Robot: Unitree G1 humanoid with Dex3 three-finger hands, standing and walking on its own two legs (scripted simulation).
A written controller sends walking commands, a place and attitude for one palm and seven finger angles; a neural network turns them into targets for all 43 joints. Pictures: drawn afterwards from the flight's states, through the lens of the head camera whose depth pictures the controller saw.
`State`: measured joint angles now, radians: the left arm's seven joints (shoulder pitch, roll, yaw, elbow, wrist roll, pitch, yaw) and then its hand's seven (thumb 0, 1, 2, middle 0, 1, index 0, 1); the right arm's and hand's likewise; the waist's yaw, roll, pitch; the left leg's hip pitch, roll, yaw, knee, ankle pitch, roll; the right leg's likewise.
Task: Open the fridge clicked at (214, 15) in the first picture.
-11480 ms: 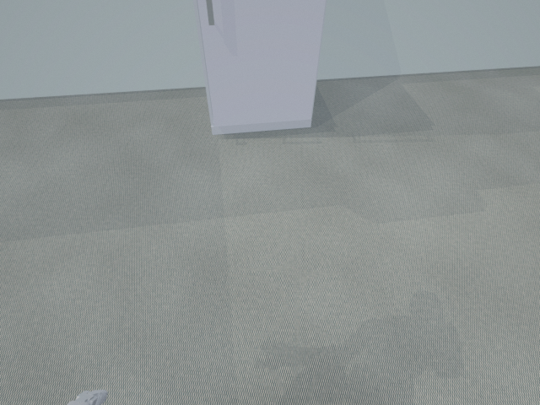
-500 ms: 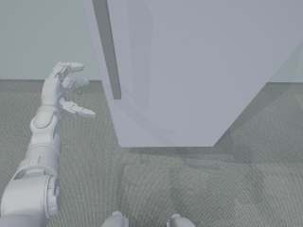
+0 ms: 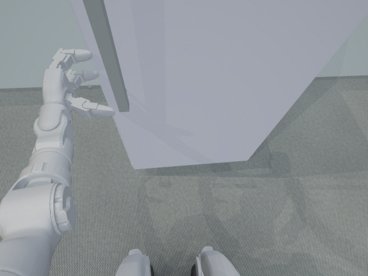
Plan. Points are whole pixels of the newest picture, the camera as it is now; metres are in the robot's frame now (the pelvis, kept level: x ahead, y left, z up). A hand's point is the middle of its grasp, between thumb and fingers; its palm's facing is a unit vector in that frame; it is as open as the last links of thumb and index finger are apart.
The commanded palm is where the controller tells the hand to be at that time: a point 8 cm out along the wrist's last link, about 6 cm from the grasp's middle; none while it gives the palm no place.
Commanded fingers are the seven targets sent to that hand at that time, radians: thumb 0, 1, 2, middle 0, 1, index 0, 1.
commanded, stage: move the hooked fingers beside the handle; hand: left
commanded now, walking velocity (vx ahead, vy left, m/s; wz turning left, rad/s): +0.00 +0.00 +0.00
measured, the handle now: (104, 28) +0.55 +0.11 +0.18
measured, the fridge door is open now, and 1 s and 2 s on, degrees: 0 0 0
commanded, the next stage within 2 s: feel for the door with the fingertips in 0.58 s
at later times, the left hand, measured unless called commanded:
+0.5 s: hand (90, 91) +0.49 +0.16 +0.08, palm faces +0.02 -1.00 -0.01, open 14.0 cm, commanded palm +0.46 +0.21 +0.08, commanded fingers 0.00 -0.50 0.30 -0.30 -1.20 -0.30 -1.20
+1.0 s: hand (99, 94) +0.48 +0.14 +0.08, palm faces +0.00 -1.00 +0.00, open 14.0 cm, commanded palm +0.46 +0.19 +0.09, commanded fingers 0.00 -0.50 0.30 -0.30 -1.20 -0.30 -1.20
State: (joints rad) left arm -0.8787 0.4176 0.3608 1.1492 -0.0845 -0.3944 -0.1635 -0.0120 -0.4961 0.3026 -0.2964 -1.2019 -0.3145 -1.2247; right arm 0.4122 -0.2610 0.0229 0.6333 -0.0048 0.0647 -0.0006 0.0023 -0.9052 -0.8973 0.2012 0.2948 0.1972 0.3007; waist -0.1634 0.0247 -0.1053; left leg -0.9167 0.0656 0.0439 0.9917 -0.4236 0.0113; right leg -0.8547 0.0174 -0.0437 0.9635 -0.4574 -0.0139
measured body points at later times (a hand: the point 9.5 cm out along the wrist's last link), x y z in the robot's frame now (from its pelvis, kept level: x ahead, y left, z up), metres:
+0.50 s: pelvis +0.01 +0.00 +0.00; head +0.11 +0.01 +0.44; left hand +0.48 +0.22 +0.08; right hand +0.05 -0.27 -0.11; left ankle +0.02 +0.11 -0.67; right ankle +0.00 -0.11 -0.67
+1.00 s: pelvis +0.00 +0.00 +0.00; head +0.10 +0.01 +0.44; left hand +0.48 +0.20 +0.08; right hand +0.03 -0.27 -0.11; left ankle +0.02 +0.11 -0.67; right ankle +0.00 -0.11 -0.67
